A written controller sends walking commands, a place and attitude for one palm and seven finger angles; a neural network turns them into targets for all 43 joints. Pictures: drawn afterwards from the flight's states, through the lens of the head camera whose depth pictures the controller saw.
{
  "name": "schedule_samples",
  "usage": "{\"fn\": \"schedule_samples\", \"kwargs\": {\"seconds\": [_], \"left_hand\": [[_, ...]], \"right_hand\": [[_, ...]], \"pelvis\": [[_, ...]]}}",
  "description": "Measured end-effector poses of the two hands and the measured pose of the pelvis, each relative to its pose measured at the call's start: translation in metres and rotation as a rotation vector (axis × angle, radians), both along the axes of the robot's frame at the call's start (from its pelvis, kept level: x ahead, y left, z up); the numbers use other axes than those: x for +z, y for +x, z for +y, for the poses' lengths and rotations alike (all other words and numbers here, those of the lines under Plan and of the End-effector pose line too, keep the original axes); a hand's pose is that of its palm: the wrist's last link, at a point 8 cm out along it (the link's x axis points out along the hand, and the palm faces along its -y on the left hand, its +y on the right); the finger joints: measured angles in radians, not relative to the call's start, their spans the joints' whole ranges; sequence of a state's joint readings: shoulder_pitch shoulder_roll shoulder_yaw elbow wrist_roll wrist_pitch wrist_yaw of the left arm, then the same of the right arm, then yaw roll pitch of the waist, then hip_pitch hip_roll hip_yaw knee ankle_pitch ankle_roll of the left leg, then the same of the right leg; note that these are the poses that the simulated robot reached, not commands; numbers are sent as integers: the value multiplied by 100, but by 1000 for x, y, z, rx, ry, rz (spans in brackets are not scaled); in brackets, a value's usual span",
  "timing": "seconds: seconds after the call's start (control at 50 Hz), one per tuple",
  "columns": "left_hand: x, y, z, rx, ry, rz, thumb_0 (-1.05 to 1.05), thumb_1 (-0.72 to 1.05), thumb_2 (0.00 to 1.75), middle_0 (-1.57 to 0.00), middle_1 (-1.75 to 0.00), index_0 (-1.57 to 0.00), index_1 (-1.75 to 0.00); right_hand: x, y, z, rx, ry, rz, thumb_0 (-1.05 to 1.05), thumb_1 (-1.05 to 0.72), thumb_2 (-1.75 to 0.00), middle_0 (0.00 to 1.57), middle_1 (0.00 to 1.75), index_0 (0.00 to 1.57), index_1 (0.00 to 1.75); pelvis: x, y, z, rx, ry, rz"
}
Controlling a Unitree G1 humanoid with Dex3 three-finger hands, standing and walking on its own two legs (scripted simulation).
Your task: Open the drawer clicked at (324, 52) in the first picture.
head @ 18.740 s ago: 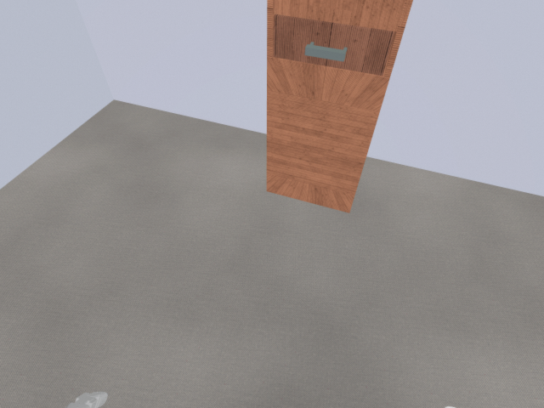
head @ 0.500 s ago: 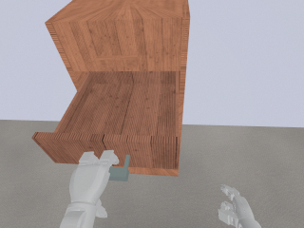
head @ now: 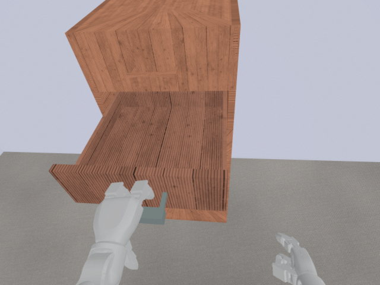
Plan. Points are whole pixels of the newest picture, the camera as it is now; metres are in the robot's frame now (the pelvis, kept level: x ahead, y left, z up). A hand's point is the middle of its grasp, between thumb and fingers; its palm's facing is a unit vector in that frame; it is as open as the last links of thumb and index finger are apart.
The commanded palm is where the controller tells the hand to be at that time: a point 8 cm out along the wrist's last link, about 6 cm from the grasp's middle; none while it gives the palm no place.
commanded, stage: lift the hand off the handle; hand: left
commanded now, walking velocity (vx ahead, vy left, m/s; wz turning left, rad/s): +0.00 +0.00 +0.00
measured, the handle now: (137, 204) +0.27 +0.16 +0.03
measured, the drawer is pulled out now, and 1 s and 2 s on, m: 0.30 0.30 0.30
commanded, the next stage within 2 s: draw the hand back to the body in 1.10 s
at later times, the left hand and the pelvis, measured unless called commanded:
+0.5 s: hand (125, 208) +0.23 +0.16 +0.09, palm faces +0.06 -0.18 -0.98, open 13.5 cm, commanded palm +0.20 +0.16 +0.16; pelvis +0.01 +0.00 +0.02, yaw +0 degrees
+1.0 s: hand (116, 179) +0.24 +0.15 +0.17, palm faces +0.17 -0.18 -0.97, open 13.9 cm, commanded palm +0.20 +0.16 +0.23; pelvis +0.01 +0.00 +0.02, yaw +0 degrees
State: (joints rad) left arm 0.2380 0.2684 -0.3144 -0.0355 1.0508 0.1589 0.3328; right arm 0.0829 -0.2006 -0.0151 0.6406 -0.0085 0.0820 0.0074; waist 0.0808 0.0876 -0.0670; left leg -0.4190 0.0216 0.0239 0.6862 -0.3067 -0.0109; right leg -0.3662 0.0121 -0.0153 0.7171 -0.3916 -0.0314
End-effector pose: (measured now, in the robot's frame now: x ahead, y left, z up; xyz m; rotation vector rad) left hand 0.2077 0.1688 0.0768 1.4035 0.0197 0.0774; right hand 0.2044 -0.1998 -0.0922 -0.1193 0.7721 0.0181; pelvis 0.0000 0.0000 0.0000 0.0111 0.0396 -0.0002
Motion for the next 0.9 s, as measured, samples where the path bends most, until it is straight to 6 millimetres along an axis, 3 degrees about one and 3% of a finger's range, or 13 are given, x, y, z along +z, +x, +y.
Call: {"fn": "schedule_samples", "kwargs": {"seconds": [0.34, 0.74, 0.9], "left_hand": [[39, 3, -3, -32, -13, -1, 0, -49, 30, -38, -122, -38, -123], [108, 10, 5, -9, -7, -105, 0, -49, 30, -34, -121, -33, -121], [128, 10, -4, -71, -15, -112, 0, -49, 30, -33, -120, -32, -120]], "right_hand": [[14, 16, 7, 36, 21, -26, 1, -91, -90, 20, 30, 20, 30], [31, 42, 19, 100, 64, -58, 1, -91, -90, 20, 30, 20, 30], [38, 47, 20, 111, 79, -81, 1, -91, -90, 20, 30, 20, 30]], "pelvis": [[11, 7, 0, -3, 1, -50], [21, 13, -1, 0, 1, -92], [23, 12, 0, -7, 1, -102]]}}
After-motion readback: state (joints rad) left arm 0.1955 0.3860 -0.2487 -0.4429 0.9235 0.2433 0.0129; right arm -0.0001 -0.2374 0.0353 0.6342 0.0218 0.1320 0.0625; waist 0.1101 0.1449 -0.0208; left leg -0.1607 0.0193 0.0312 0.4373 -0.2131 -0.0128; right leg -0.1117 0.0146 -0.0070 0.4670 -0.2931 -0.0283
